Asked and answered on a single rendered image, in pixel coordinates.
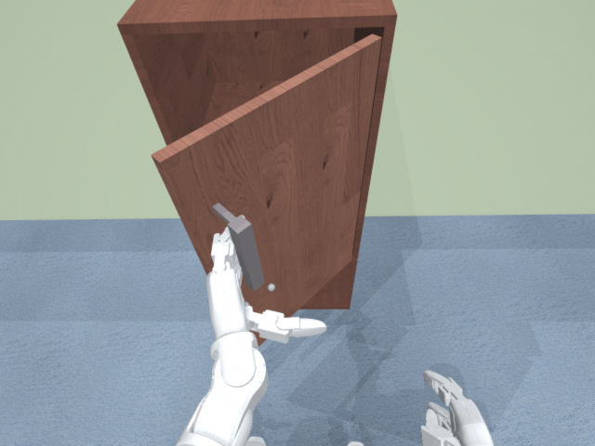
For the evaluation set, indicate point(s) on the handle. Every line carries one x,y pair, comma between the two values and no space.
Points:
243,238

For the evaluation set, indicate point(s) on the robot left shin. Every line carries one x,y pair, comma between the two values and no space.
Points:
258,439

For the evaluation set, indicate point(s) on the cupboard door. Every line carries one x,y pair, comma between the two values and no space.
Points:
291,161

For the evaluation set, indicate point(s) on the robot left forearm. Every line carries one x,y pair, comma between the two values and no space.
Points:
224,417

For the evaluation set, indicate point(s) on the robot left hand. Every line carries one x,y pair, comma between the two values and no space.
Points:
227,306

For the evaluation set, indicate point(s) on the robot right hand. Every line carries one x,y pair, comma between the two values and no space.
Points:
463,425

